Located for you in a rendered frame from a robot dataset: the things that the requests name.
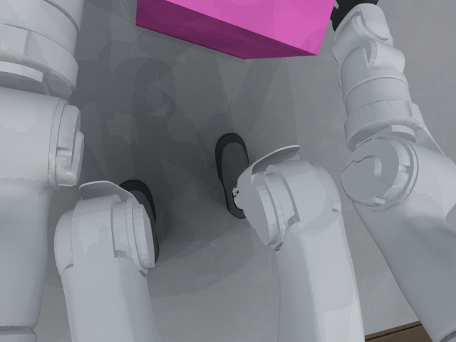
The robot left forearm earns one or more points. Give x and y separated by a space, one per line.
37 45

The right robot foot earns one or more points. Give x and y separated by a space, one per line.
231 160

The robot right hand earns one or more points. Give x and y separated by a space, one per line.
337 15

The robot right forearm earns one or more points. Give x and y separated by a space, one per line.
370 74

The robot right upper arm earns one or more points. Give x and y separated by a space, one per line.
403 191

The carton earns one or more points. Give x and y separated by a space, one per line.
246 29

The left robot thigh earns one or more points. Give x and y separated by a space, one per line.
106 292

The robot left upper arm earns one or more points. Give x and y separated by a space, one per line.
41 150

